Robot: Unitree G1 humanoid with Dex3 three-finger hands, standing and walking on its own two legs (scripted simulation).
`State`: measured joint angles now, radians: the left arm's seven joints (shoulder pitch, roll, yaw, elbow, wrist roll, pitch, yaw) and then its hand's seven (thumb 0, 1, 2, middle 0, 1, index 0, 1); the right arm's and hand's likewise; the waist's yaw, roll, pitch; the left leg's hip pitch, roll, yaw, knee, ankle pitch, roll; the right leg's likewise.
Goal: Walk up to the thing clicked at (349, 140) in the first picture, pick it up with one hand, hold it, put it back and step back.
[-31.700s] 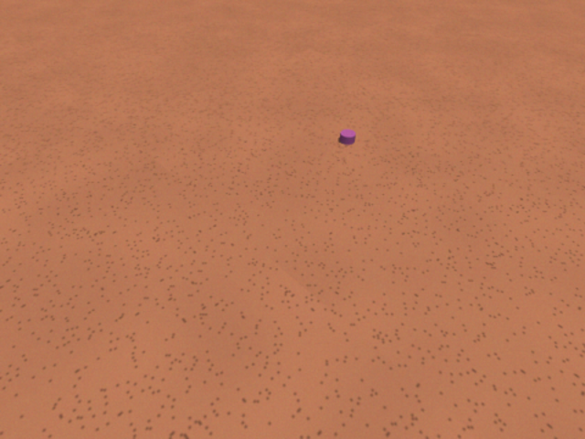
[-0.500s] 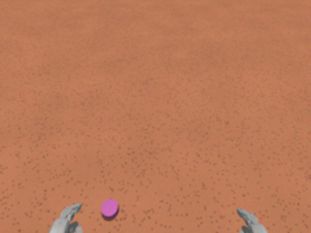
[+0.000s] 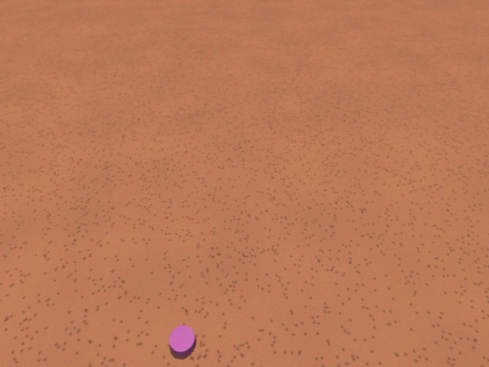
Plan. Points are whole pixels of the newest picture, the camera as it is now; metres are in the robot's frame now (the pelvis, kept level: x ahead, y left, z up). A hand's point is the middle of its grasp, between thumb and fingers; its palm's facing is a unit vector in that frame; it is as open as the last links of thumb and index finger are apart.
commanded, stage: stand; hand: left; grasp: from above
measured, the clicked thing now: (183, 340) +0.43 +0.25 -0.74
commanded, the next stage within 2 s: step back in 1.94 s
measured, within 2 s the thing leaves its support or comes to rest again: neither
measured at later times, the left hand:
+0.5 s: hand out of the picture +0.03 +0.23 -0.16, palm faces +0.03 -0.94 -0.33, open 7.4 cm
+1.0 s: hand out of the picture +0.07 +0.21 -0.15, palm faces +0.03 -0.95 -0.32, open 7.4 cm
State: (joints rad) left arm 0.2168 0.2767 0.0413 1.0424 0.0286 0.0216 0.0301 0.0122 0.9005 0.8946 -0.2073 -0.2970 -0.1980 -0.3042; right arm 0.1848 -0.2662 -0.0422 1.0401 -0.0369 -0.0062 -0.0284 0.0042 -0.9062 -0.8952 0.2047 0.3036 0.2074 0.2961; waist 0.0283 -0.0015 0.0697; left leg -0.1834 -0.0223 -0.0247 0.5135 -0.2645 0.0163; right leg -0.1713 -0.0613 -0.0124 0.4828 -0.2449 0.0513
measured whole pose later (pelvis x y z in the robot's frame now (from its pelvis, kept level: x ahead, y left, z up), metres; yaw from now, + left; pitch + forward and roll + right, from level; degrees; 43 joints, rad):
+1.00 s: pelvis +0.00 -0.03 +0.01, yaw +0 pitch -4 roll +0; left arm 0.11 0.30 0.04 1.15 0.02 0.00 0.01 0.01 0.90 0.89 -0.21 -0.30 -0.20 -0.30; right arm 0.14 -0.31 -0.02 1.13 -0.02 -0.01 -0.01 0.00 -0.91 -0.90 0.20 0.30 0.21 0.30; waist 0.01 0.01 0.07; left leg -0.10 0.02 -0.04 0.34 -0.18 -0.03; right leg -0.10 -0.02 -0.03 0.35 -0.18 0.01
